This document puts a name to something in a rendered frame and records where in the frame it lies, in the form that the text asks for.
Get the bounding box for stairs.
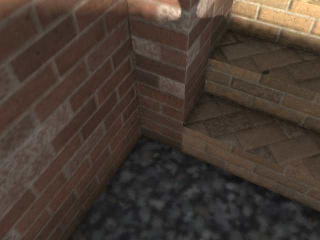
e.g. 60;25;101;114
181;0;320;212

